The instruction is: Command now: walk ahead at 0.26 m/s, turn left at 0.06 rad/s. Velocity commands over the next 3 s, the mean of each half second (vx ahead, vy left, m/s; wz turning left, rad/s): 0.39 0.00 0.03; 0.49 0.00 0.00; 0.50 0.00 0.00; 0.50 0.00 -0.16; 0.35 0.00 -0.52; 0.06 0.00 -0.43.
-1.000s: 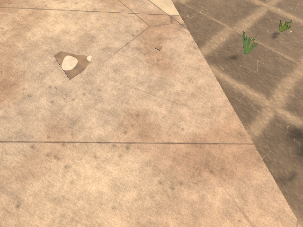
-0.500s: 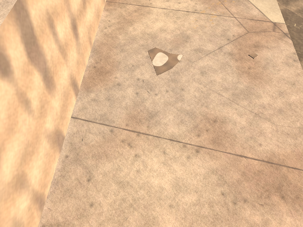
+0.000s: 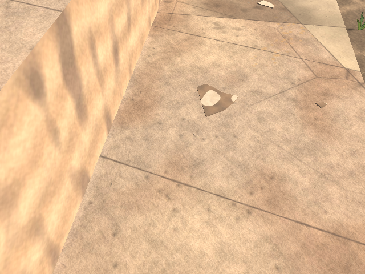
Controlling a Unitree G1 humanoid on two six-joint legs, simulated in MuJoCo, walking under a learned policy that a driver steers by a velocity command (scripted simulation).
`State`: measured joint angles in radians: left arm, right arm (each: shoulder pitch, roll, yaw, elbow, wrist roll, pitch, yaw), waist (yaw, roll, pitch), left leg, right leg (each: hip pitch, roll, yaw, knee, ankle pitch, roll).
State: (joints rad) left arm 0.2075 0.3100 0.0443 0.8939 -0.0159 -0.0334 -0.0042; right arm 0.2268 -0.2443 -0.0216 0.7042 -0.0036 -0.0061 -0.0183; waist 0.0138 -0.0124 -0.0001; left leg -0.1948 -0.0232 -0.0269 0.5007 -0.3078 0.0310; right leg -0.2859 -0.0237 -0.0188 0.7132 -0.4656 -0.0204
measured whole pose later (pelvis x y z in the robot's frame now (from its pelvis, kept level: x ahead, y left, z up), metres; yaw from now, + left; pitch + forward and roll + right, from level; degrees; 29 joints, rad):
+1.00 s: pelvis +0.47 -0.02 +0.01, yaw +0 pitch +1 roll +2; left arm 0.13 0.30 0.02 0.76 0.00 -0.08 -0.01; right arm 0.37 -0.29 -0.05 0.83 0.01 -0.09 0.02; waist -0.06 -0.04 0.03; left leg -0.04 -0.07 0.05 0.21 -0.19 0.05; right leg -0.68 -0.14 0.06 0.72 0.03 0.03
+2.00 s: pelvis +1.02 -0.04 +0.01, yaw -6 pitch +0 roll +1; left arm 0.21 0.30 0.06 0.78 -0.03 -0.05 0.00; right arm 0.31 -0.29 -0.06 0.90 -0.02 -0.10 0.00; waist -0.04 -0.05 0.02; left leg -0.05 -0.02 0.15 0.23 -0.19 0.04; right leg -0.69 -0.11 0.08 0.92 -0.07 0.01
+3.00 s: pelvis +1.36 -0.15 +0.00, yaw -36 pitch +1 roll +0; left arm 0.16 0.29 0.06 0.67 -0.01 0.05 0.04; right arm 0.16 -0.25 -0.04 0.80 0.00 0.01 -0.01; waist -0.04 -0.04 0.06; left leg -0.29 -0.02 -0.05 0.45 -0.18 0.01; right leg -0.34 0.02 0.11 0.81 -0.49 0.08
